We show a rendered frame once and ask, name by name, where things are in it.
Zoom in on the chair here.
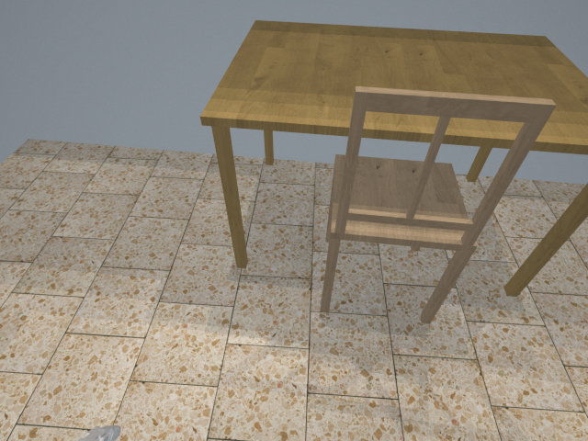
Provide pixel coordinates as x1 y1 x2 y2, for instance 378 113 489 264
321 86 557 324

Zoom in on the table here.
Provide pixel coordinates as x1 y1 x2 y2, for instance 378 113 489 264
200 20 588 297

